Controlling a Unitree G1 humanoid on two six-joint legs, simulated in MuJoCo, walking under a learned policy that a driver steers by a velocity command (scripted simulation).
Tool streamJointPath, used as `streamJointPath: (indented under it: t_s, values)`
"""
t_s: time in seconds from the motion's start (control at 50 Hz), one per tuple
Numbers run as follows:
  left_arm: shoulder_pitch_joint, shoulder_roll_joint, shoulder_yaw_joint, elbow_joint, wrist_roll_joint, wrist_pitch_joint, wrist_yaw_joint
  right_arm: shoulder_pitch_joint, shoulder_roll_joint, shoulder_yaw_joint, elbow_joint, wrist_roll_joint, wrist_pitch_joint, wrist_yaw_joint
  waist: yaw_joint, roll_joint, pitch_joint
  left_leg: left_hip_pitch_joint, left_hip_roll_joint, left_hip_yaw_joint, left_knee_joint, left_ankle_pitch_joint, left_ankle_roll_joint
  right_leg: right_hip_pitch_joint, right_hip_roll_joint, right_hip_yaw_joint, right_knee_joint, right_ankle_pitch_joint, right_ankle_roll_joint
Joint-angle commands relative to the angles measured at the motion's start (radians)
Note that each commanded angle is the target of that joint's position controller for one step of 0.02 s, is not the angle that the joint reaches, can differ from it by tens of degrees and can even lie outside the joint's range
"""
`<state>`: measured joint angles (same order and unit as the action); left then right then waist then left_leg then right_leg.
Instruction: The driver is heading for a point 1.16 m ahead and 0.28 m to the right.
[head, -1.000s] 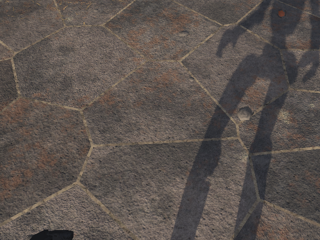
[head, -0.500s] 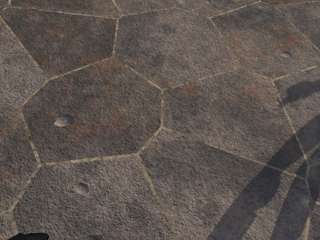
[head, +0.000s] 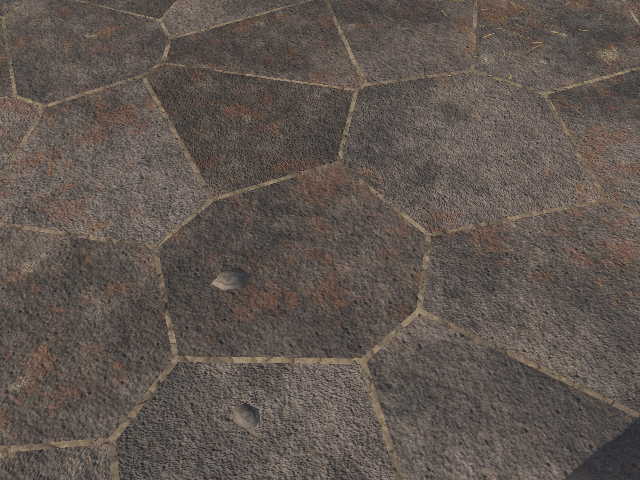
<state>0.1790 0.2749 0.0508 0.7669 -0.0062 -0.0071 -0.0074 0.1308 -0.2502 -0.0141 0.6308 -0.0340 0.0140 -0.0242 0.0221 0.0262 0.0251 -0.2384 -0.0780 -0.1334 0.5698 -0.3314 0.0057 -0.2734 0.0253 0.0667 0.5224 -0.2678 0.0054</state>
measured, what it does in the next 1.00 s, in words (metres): walks ahead, turning right: left foot, then right foot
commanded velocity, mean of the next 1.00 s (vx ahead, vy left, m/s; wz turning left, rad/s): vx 0.18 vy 0.00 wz -0.39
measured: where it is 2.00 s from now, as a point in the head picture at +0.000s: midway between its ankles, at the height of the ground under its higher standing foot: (422, 298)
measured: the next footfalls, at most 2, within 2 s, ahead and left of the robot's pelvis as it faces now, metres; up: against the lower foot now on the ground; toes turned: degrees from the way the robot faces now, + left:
left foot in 0.24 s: +0.06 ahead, +0.12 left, +0.00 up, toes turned -20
right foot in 0.76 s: -0.04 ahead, -0.10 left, +0.00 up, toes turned -32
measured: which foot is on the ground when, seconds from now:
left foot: up 0.00-0.22, down 0.24-0.76, up 0.78-1.00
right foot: down 0.00-0.24, up 0.26-0.74, down 0.76-1.00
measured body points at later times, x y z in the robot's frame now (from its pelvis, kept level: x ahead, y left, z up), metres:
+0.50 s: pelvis +0.01 +0.05 +0.01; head +0.05 +0.05 +0.46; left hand +0.26 +0.26 -0.10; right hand +0.02 -0.26 -0.07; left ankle +0.02 +0.13 -0.73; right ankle -0.07 -0.10 -0.65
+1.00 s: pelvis +0.08 -0.07 +0.00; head +0.09 -0.08 +0.45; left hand +0.22 +0.18 -0.11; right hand +0.08 -0.36 -0.11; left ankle +0.27 +0.04 -0.64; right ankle -0.07 -0.08 -0.73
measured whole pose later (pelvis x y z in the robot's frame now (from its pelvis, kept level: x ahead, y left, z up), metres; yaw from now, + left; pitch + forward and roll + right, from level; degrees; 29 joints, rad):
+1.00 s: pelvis +0.08 -0.07 +0.00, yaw -24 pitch +1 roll -1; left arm 0.42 0.26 0.06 0.78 0.02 -0.10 -0.01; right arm 0.27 -0.31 -0.06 0.74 0.05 -0.04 0.03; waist 0.04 0.06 0.00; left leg -0.78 0.07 -0.10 1.09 -0.03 0.01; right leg 0.08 0.04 -0.14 0.25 -0.35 -0.04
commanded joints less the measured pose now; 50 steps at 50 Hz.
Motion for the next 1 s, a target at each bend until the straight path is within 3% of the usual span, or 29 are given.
streamJointPath:
  t_s: [0.02,0.06,0.08,0.14,0.18,0.22,0.24,0.26,0.28,0.3,0.32,0.36,0.38,0.42,0.46,0.54,0.64,0.68,0.72,0.74,0.76,0.78,0.8,0.82,0.84,0.86,0.88,0.94,1.0]
  values:
    - [-0.035,0.229,0.061,-0.087,-0.015,-0.013,0.011,-0.008,-0.155,-0.072,-0.075,0.017,-0.011,-0.022,-0.021,-0.239,-0.077,-0.111,-0.016,0.060,0.104,-0.071,-0.033,0.136,-0.251,0.409,-0.134,0.476,-0.226]
    - [0.036,0.240,0.072,-0.078,-0.013,-0.018,0.021,-0.043,-0.129,-0.073,-0.095,0.028,-0.013,-0.017,0.019,-0.226,-0.095,-0.246,-0.027,0.023,0.277,-0.295,-0.045,0.233,-0.296,0.502,-0.149,0.540,-0.274]
    - [0.035,0.243,0.078,-0.080,-0.016,-0.016,0.028,-0.033,-0.124,-0.077,-0.092,0.034,-0.015,-0.015,0.013,-0.190,-0.107,-0.276,-0.016,0.003,0.336,-0.302,-0.054,0.252,-0.293,0.501,-0.142,0.553,-0.272]
    - [-0.040,0.222,0.089,-0.109,-0.041,0.024,0.050,-0.011,-0.100,-0.076,-0.075,0.047,-0.026,-0.005,-0.013,-0.166,-0.120,-0.225,-0.003,0.006,0.173,-0.172,-0.074,0.214,-0.206,0.441,-0.137,0.456,-0.193]
    - [-0.073,0.221,0.096,-0.134,-0.038,0.053,0.052,0.023,-0.090,-0.078,-0.059,0.053,-0.034,0.009,-0.022,-0.193,-0.140,-0.102,-0.027,0.035,0.040,-0.081,-0.077,0.139,-0.162,0.430,-0.132,0.428,-0.167]
    - [-0.117,0.210,0.095,-0.158,-0.049,0.063,0.050,0.112,-0.106,-0.093,-0.025,0.053,-0.038,0.018,-0.070,-0.193,-0.157,0.065,-0.029,0.064,-0.186,0.105,-0.064,0.049,-0.115,0.425,-0.099,0.307,-0.124]
    - [-0.099,0.177,0.085,-0.163,-0.048,0.061,0.049,0.140,-0.146,-0.108,-0.014,0.049,-0.034,0.012,-0.069,-0.156,-0.161,0.192,0.045,0.024,-0.258,0.174,-0.038,-0.063,-0.064,0.393,-0.048,0.117,-0.074]
    - [-0.020,0.093,0.063,-0.160,-0.028,0.059,0.043,0.121,-0.240,-0.126,-0.035,0.025,-0.022,0.001,-0.015,0.116,-0.163,0.290,0.307,-0.268,-0.310,0.154,0.079,-0.254,0.075,0.231,0.198,-0.227,-0.005]
    - [0.007,0.154,0.082,-0.169,-0.018,0.042,0.042,0.055,-0.251,-0.122,-0.065,-0.031,-0.025,0.009,0.006,0.219,-0.105,0.141,0.471,-0.445,-0.331,0.214,0.199,-0.346,0.071,0.174,0.402,-0.361,0.027]
    - [0.022,0.222,0.101,-0.152,-0.016,0.037,0.039,-0.005,-0.205,-0.108,-0.091,-0.031,-0.034,0.006,0.028,0.145,-0.059,0.085,0.471,-0.380,-0.333,0.231,0.223,-0.337,-0.001,0.148,0.543,-0.309,0.044]
    - [0.035,0.240,0.111,-0.127,-0.021,0.043,0.040,-0.051,-0.161,-0.094,-0.096,-0.015,-0.039,-0.001,0.037,0.080,-0.026,0.059,0.397,-0.250,-0.317,0.209,0.187,-0.338,-0.021,0.125,0.593,-0.233,0.056]
    - [0.059,0.199,0.104,-0.105,-0.020,0.058,0.041,-0.068,-0.144,-0.086,-0.097,0.011,-0.041,-0.021,0.026,0.072,-0.011,0.095,0.309,-0.087,-0.288,0.282,0.147,-0.381,-0.038,0.090,0.686,-0.111,0.083]
    - [0.044,0.187,0.098,-0.117,-0.021,0.059,0.036,-0.046,-0.140,-0.082,-0.093,0.012,-0.040,-0.028,0.011,0.083,-0.012,0.104,0.295,-0.027,-0.281,0.375,0.156,-0.392,-0.050,0.055,0.718,-0.082,0.098]
    - [-0.012,0.161,0.083,-0.157,-0.028,0.055,0.027,0.013,-0.143,-0.083,-0.079,0.005,-0.032,-0.037,-0.031,0.095,-0.019,0.166,0.296,0.038,-0.278,0.459,0.185,-0.433,-0.077,0.006,0.678,-0.052,0.124]
    - [-0.065,0.134,0.067,-0.190,-0.021,0.051,0.023,0.087,-0.163,-0.089,-0.056,0.004,-0.022,-0.034,-0.071,0.078,-0.040,0.238,0.332,0.020,-0.272,0.540,0.227,-0.440,-0.082,0.005,0.611,-0.083,0.140]
    - [-0.071,0.113,0.051,-0.206,-0.008,0.053,0.018,0.078,-0.203,-0.102,-0.041,0.020,-0.014,-0.008,-0.064,0.068,-0.068,0.281,0.376,0.045,-0.261,0.617,0.262,-0.369,-0.080,0.001,0.470,-0.125,0.130]
    - [-0.095,0.099,0.039,-0.215,-0.006,0.059,0.015,0.058,-0.220,-0.106,-0.009,0.045,-0.016,0.017,-0.059,0.119,-0.079,0.230,0.368,0.106,-0.225,0.685,0.246,-0.176,-0.052,-0.070,0.234,-0.134,0.087]
    - [-0.099,0.084,0.029,-0.215,-0.019,0.058,0.005,0.115,-0.231,-0.109,0.022,0.063,-0.022,0.024,-0.075,0.124,-0.099,0.203,0.380,0.081,-0.276,0.283,0.237,-0.095,-0.036,-0.106,0.121,-0.140,0.047]
    - [-0.017,0.086,0.030,-0.168,-0.031,0.044,-0.012,0.105,-0.217,-0.099,0.043,0.082,-0.031,0.030,-0.022,0.112,-0.050,0.036,0.367,0.078,-0.300,-0.150,0.203,0.098,-0.021,-0.149,-0.063,-0.046,-0.028]
    - [0.073,0.113,0.041,-0.123,-0.034,0.035,-0.010,0.105,-0.178,-0.084,0.054,0.075,-0.039,0.032,0.019,0.081,-0.041,-0.089,0.331,0.111,-0.242,-0.219,0.171,0.259,-0.007,-0.148,-0.099,-0.067,-0.061]
    - [0.224,0.156,0.058,-0.077,-0.033,0.022,-0.005,0.070,-0.115,-0.058,0.050,0.053,-0.050,0.038,0.091,-0.016,-0.077,-0.265,0.272,0.187,-0.025,-0.197,0.113,0.470,-0.110,0.006,-0.128,-0.120,-0.104]
    - [0.315,0.269,0.080,-0.074,-0.009,0.001,0.001,0.011,-0.051,-0.037,-0.018,0.043,-0.073,0.049,0.121,-0.253,-0.104,-0.609,0.131,0.263,0.402,-0.277,0.025,0.635,-0.369,0.452,-0.231,-0.397,-0.247]
    - [0.290,0.257,0.082,-0.086,-0.003,-0.037,-0.003,-0.047,-0.139,-0.059,-0.048,0.084,-0.094,0.046,0.145,-0.169,-0.039,-0.749,0.129,0.105,0.581,-0.261,0.032,0.519,-0.453,0.616,-0.351,-0.569,-0.342]
    - [0.234,0.189,0.059,-0.086,-0.002,-0.066,-0.003,-0.047,-0.173,-0.071,-0.047,0.111,-0.102,0.048,0.111,-0.170,0.065,-0.818,0.152,0.029,0.627,-0.132,0.050,0.479,-0.423,0.524,-0.371,-0.552,-0.307]
    - [0.196,0.140,0.044,-0.083,-0.001,-0.085,-0.005,-0.005,-0.180,-0.074,-0.024,0.105,-0.103,0.049,0.074,-0.170,0.086,-0.811,0.162,0.005,0.629,-0.031,0.059,0.453,-0.378,0.401,-0.366,-0.435,-0.255]
    - [0.155,0.110,0.035,-0.085,0.000,-0.091,-0.005,0.020,-0.181,-0.078,-0.005,0.088,-0.102,0.049,0.046,-0.158,0.082,-0.779,0.171,-0.018,0.606,0.042,0.052,0.419,-0.338,0.290,-0.371,-0.316,-0.209]
    - [0.134,0.088,0.028,-0.089,0.008,-0.095,-0.004,0.041,-0.177,-0.081,0.010,0.084,-0.096,0.052,0.026,-0.164,0.092,-0.734,0.182,-0.027,0.587,0.114,0.041,0.372,-0.303,0.185,-0.381,-0.198,-0.169]
    - [0.145,0.082,0.031,-0.082,0.021,-0.116,0.001,0.072,-0.128,-0.068,0.030,0.084,-0.077,0.056,0.012,-0.128,0.084,-0.683,0.173,-0.007,0.595,0.286,0.004,0.292,-0.252,-0.013,-0.413,0.032,-0.127]
    - [0.167,0.095,0.031,-0.060,0.027,-0.126,0.009,0.014,-0.109,-0.056,0.005,0.077,-0.073,0.055,0.024,-0.101,0.130,-0.642,0.159,0.053,0.474,0.410,-0.005,0.220,-0.223,-0.150,-0.463,0.156,-0.100]
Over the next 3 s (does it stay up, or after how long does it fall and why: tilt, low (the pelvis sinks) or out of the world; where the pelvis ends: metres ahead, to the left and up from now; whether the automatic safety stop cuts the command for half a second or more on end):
stays up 1.29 -0.18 0.00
